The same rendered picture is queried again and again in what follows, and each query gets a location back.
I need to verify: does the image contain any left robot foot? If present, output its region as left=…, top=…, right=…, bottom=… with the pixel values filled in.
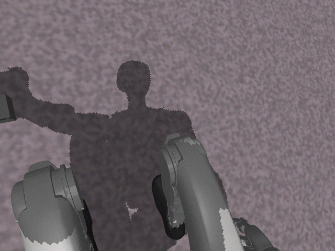
left=82, top=199, right=98, bottom=251

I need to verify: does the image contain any right robot hand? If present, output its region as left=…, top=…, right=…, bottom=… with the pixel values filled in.
left=233, top=218, right=273, bottom=251

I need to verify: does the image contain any right robot foot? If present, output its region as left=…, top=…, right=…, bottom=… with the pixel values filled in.
left=152, top=175, right=185, bottom=240

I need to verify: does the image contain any small box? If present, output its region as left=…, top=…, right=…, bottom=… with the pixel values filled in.
left=0, top=94, right=16, bottom=123

